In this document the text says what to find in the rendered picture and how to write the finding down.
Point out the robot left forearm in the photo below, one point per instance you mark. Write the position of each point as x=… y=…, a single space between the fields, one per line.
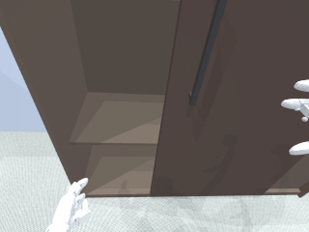
x=58 y=227

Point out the robot right hand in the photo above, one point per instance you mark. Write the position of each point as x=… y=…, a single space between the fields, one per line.
x=303 y=106

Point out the robot left hand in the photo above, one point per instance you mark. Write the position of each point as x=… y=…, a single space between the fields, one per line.
x=66 y=209

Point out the wardrobe door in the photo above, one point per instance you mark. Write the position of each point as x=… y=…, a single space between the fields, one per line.
x=296 y=177
x=236 y=139

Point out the handle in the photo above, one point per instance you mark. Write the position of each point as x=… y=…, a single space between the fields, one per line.
x=215 y=23

